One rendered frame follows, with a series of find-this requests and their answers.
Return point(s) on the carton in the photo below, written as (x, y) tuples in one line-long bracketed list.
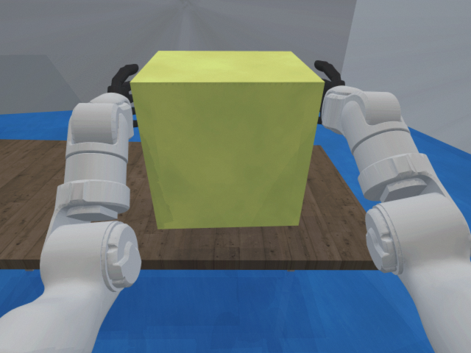
[(227, 136)]

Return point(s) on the table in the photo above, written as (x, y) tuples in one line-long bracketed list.
[(331, 234)]

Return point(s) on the robot right upper arm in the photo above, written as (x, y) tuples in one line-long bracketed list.
[(422, 239)]

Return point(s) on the robot right hand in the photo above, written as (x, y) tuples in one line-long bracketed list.
[(333, 75)]

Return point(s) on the robot right forearm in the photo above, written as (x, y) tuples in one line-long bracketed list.
[(389, 163)]

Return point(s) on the robot left hand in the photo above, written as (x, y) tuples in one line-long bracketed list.
[(119, 85)]

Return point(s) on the robot left upper arm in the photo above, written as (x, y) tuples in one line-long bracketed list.
[(84, 267)]

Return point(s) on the robot left forearm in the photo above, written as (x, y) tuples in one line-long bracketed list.
[(96, 156)]

